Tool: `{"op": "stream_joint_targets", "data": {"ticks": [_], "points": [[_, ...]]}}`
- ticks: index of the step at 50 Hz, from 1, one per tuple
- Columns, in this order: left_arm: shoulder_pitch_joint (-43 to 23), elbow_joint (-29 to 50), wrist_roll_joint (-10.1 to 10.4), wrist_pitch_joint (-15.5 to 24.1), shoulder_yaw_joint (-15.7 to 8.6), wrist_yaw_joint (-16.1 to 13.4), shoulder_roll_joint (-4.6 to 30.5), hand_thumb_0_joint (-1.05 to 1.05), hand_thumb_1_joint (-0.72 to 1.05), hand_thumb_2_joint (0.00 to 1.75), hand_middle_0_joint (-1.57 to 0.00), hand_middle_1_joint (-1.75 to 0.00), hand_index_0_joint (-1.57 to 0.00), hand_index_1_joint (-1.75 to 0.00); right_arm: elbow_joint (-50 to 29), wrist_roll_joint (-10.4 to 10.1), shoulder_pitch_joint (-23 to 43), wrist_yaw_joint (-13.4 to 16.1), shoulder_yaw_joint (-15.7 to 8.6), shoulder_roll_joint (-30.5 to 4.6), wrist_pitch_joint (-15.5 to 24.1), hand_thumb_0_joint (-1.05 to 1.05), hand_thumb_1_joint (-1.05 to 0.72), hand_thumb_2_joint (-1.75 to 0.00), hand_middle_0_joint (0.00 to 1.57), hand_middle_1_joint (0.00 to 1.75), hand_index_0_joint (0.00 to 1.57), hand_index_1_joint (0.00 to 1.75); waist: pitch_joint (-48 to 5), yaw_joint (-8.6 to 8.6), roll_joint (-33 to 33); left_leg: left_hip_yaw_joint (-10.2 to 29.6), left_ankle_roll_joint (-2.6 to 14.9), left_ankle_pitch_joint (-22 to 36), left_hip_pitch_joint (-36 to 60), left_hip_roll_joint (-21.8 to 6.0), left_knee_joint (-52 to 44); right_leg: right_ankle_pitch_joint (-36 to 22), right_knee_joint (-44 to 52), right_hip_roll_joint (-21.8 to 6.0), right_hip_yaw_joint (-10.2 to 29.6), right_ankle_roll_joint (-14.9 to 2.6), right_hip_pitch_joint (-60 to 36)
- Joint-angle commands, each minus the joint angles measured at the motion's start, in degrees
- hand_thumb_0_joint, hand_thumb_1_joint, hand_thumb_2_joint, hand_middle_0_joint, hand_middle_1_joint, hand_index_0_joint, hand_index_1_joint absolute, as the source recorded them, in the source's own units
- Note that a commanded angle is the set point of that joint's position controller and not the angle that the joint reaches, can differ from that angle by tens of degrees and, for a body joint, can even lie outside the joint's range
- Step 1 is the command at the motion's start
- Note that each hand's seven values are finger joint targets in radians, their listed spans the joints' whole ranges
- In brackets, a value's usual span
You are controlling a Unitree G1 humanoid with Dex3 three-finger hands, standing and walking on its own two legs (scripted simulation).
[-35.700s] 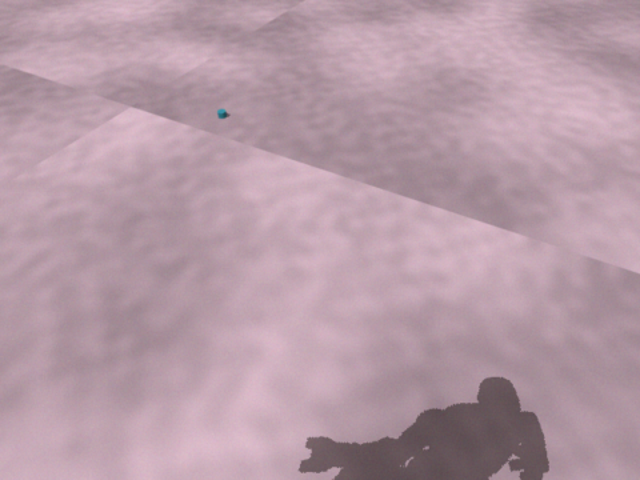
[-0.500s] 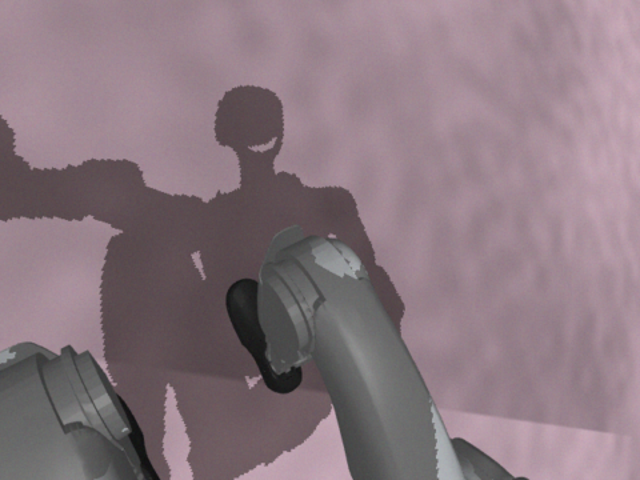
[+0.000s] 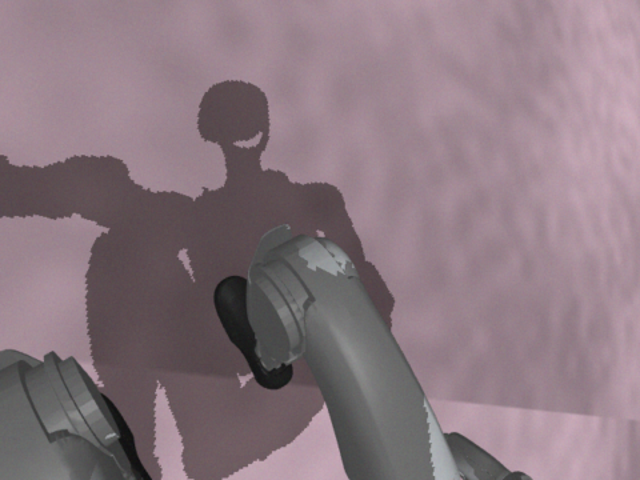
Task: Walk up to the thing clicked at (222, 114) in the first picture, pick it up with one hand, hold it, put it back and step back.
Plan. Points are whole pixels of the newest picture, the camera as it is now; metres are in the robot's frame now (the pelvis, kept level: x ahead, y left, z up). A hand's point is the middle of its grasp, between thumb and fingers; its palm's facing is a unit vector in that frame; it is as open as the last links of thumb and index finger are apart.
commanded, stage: close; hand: left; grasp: from above
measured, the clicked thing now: out of the picture +0.51 +0.24 -0.31
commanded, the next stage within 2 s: settle in 0.96 s
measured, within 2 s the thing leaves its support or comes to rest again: leaves its support in 1.36 s
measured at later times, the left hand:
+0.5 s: hand out of the picture +0.49 +0.24 -0.28, palm faces -0.43 -0.14 -0.89, open 8.6 cm
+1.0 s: hand out of the picture +0.50 +0.24 -0.28, palm faces -0.43 -0.15 -0.89, open 7.1 cm
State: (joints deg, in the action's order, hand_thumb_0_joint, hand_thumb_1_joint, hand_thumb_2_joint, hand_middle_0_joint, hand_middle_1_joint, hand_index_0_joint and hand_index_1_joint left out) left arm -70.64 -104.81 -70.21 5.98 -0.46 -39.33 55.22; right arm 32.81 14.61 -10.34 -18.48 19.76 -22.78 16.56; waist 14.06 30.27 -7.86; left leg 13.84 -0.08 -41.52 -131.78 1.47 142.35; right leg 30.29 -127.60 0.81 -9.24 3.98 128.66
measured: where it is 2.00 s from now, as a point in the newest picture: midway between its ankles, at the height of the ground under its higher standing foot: (198, 409)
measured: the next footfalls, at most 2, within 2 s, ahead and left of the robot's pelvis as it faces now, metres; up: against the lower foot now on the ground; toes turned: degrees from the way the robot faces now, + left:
none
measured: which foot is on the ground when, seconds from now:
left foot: down 0.00-1.00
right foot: down 0.00-1.00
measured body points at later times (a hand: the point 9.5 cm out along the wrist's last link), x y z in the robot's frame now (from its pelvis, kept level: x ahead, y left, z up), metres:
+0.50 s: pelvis +0.00 +0.00 +0.00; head +0.31 +0.12 +0.31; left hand +0.51 +0.24 -0.23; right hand +0.01 -0.24 -0.03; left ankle +0.06 +0.12 -0.29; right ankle +0.15 -0.12 -0.29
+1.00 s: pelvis +0.00 +0.00 +0.00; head +0.31 +0.11 +0.30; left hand +0.51 +0.25 -0.23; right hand +0.00 -0.24 -0.03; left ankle +0.06 +0.12 -0.29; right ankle +0.15 -0.12 -0.29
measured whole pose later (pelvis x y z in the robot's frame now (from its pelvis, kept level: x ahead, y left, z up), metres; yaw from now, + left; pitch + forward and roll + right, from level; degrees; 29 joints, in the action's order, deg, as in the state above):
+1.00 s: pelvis +0.00 +0.00 +0.00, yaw +0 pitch +30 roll -16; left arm -70.1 -102.8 -69.5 6.9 -0.2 -37.5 56.5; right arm 32.8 14.2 -10.3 -17.0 20.3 -22.6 16.0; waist 14.5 29.9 -8.3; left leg 14.0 0.0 -41.6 -131.3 1.4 141.7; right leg 30.4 -126.8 0.8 -9.5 4.0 128.0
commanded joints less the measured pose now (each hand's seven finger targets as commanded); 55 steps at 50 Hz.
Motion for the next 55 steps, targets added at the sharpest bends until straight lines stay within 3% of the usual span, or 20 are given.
{"op": "stream_joint_targets", "data": {"ticks": [1,8,11,12,16,19,24,26,27,32,36,37,38,42,43,46,49,50,53,55], "points": [[-14.93,6.74,1.01,0.44,1.07,-1.11,6.61,0.00,-0.03,0.66,-0.38,-0.85,-0.43,-0.80,1.72,-0.50,-12.64,0.39,-5.13,-19.26,-0.18,0.00,-0.90,-0.90,0.20,0.30,0.20,0.30,-36.31,5.17,32.17,-4.28,0.06,10.59,23.79,-2.29,-16.67,-9.76,8.46,2.20,-6.45,-4.30,-27.47],[-15.02,7.10,0.74,1.24,0.95,-1.34,8.00,0.00,0.10,0.58,-0.47,-0.81,-0.53,-0.75,2.26,-0.58,-13.30,1.16,-5.09,-19.11,-0.71,0.00,-0.90,-0.90,0.20,0.30,0.20,0.30,-38.50,4.93,31.72,-4.80,0.22,11.13,24.07,-2.27,-16.37,-10.63,9.29,2.70,-6.26,-4.31,-29.88],[-14.83,7.14,0.89,1.26,2.22,-1.17,5.65,0.00,0.18,0.56,-0.51,-0.80,-0.58,-0.72,2.51,-0.27,-12.41,0.98,-4.81,-18.81,-0.49,0.00,-0.90,-0.90,0.20,0.30,0.20,0.30,-36.81,5.17,32.95,-4.27,-0.26,12.02,25.60,-2.39,-16.58,-11.11,8.31,2.46,-6.77,-4.42,-27.82],[-15.30,6.83,0.50,1.28,1.85,-1.48,6.92,0.00,0.20,0.55,-0.52,-0.79,-0.60,-0.72,2.35,-0.44,-12.57,1.28,-4.87,-19.18,-0.62,0.00,-0.90,-0.90,0.20,0.30,0.20,0.30,-37.10,5.18,32.97,-4.31,-0.17,11.53,25.26,-2.36,-16.74,-10.73,8.85,2.68,-6.76,-4.54,-27.80],[-15.36,6.09,0.56,1.22,2.31,-1.77,5.93,0.00,0.28,0.49,-0.57,-0.76,-0.65,-0.68,2.66,-0.18,-12.36,1.17,-4.70,-19.12,-0.57,0.00,-0.90,-0.90,0.20,0.30,0.20,0.30,-35.87,5.67,32.97,-4.04,-0.25,11.03,24.97,-2.40,-17.01,-10.50,8.80,2.50,-6.86,-4.56,-27.22],[-14.70,5.92,0.17,0.98,1.70,-1.99,6.71,0.00,0.31,0.44,-0.58,-0.74,-0.67,-0.64,2.35,-0.45,-11.85,1.06,-4.64,-19.24,-0.41,0.00,-0.90,-0.90,0.20,0.30,0.20,0.30,-35.05,4.90,32.53,-3.47,-0.39,10.98,24.40,-2.54,-17.23,-10.08,8.34,2.12,-6.92,-4.50,-25.51],[-15.57,7.02,0.20,0.79,1.06,-2.27,7.51,0.00,0.39,0.36,-0.63,-0.70,-0.74,-0.59,2.21,-0.28,-12.80,0.82,-4.71,-19.47,-0.47,0.00,-0.90,-0.90,0.20,0.30,0.20,0.30,-36.75,5.40,33.78,-3.49,-0.48,13.77,26.26,-2.78,-17.10,-12.31,8.23,2.17,-6.87,-4.39,-27.26],[-15.13,6.37,0.32,0.49,0.89,-2.33,7.58,0.00,0.40,0.38,-0.66,-0.68,-0.75,-0.59,1.87,-0.30,-11.63,0.95,-4.62,-19.58,-0.13,0.00,-0.90,-0.90,0.20,0.30,0.20,0.30,-35.98,5.12,32.55,-3.66,-0.32,12.21,25.55,-2.52,-16.86,-11.21,8.63,1.98,-6.78,-4.34,-26.59],[-15.54,7.53,0.70,0.55,1.46,-1.92,6.87,0.00,0.43,0.37,-0.68,-0.68,-0.77,-0.59,1.76,-0.14,-11.92,0.89,-4.38,-19.42,-0.02,0.00,-0.90,-0.90,0.20,0.30,0.20,0.30,-35.77,5.89,32.79,-3.93,-0.25,12.25,25.66,-2.49,-16.50,-11.45,8.60,2.02,-6.76,-4.18,-27.04],[-15.63,8.07,0.71,0.80,0.48,-1.68,8.96,0.00,0.52,0.33,-0.74,-0.64,-0.84,-0.54,2.28,-0.38,-12.54,1.09,-4.55,-19.37,-0.29,0.00,-0.90,-0.90,0.20,0.30,0.20,0.30,-37.05,5.20,33.05,-4.26,-0.03,11.61,24.96,-2.55,-16.75,-10.60,9.21,2.11,-6.41,-4.30,-28.30],[-15.27,7.64,0.72,0.73,0.17,-1.46,9.28,0.00,0.58,0.30,-0.79,-0.62,-0.89,-0.52,2.63,-0.63,-13.60,1.23,-5.05,-19.42,-0.68,0.00,-0.90,-0.90,0.20,0.30,0.20,0.30,-37.71,5.31,33.70,-3.95,-0.24,12.80,25.65,-2.71,-17.23,-11.50,9.09,2.19,-6.56,-4.36,-28.50],[-15.19,7.40,0.79,0.69,1.04,-1.06,7.87,0.00,0.61,0.27,-0.80,-0.62,-0.91,-0.51,2.04,-0.39,-13.17,1.22,-4.87,-19.46,-0.61,0.00,-0.90,-0.90,0.20,0.30,0.20,0.30,-37.15,5.58,32.80,-4.23,-0.16,12.09,25.74,-2.41,-17.04,-11.09,8.95,2.10,-6.57,-4.32,-28.71],[-14.99,7.86,0.72,0.75,0.31,-1.20,9.62,0.00,0.62,0.29,-0.82,-0.62,-0.92,-0.51,2.42,-0.61,-13.18,1.37,-5.02,-19.39,-0.95,0.00,-0.90,-0.90,0.20,0.30,0.20,0.30,-38.13,4.80,33.67,-4.38,-0.17,12.93,25.50,-2.65,-17.05,-11.67,9.22,2.49,-6.46,-4.43,-29.62],[-14.96,8.01,0.96,0.73,1.47,-0.56,7.71,0.00,0.71,0.32,-0.90,-0.60,-0.99,-0.50,1.55,-0.38,-12.38,1.42,-4.30,-18.81,-0.76,0.00,-0.90,-0.90,0.20,0.30,0.20,0.30,-36.76,5.38,32.40,-4.61,0.10,12.27,25.07,-2.29,-16.16,-11.24,9.02,2.25,-6.51,-4.32,-28.49],[-15.31,7.93,0.96,0.88,0.37,-0.84,9.61,0.00,0.72,0.33,-0.91,-0.60,-1.01,-0.51,2.27,-0.79,-13.18,1.67,-4.88,-19.37,-0.96,0.00,-0.90,-0.90,0.20,0.30,0.20,0.30,-37.36,4.91,32.91,-4.52,0.06,12.46,24.58,-2.51,-16.70,-11.04,9.44,2.42,-6.53,-4.39,-28.93],[-14.72,8.10,0.66,1.02,0.49,-0.54,9.88,0.00,0.81,0.31,-0.97,-0.59,-1.07,-0.49,1.79,-0.57,-13.42,1.83,-4.50,-19.08,-1.14,0.00,-0.90,-0.90,0.20,0.30,0.20,0.30,-37.65,5.19,32.22,-4.87,0.25,12.04,24.67,-2.48,-16.64,-11.07,9.81,2.49,-6.20,-4.30,-30.27],[-15.04,8.35,0.79,1.05,0.08,-0.30,10.46,0.00,0.83,0.32,-1.01,-0.57,-1.10,-0.47,1.96,-0.96,-12.61,2.11,-4.61,-19.33,-1.02,0.00,-0.90,-0.90,0.20,0.30,0.20,0.30,-36.04,4.38,32.29,-4.51,0.12,10.59,23.53,-2.49,-16.88,-9.32,9.54,2.15,-6.30,-4.46,-27.72],[-14.56,7.91,0.71,1.08,0.19,-0.23,9.65,0.00,0.85,0.34,-1.03,-0.56,-1.11,-0.47,2.23,-0.73,-13.38,2.00,-4.36,-19.25,-1.11,0.00,-0.90,-0.90,0.20,0.30,0.20,0.30,-35.92,5.24,32.28,-4.19,0.00,11.80,24.42,-2.62,-16.82,-10.48,9.29,1.89,-6.48,-4.29,-27.65],[-14.30,7.86,-0.19,1.06,0.34,-0.33,10.41,0.00,0.91,0.36,-1.09,-0.54,-1.17,-0.47,1.66,-1.06,-12.82,2.41,-4.80,-19.44,-1.41,0.00,-0.90,-0.90,0.20,0.30,0.20,0.30,-37.23,4.45,32.24,-4.22,-0.12,12.51,24.64,-2.66,-16.94,-10.88,9.16,2.40,-6.46,-4.58,-28.39],[-14.23,7.46,0.15,0.86,0.67,-0.24,8.86,0.00,0.91,0.30,-1.10,-0.57,-1.20,-0.47,1.60,-0.74,-13.69,2.27,-4.81,-19.15,-1.60,0.00,-0.91,-0.90,0.20,0.30,0.20,0.30,-36.77,5.22,32.35,-4.07,-0.10,12.17,25.18,-2.69,-17.38,-10.74,9.16,2.37,-6.59,-4.47,-28.05]]}}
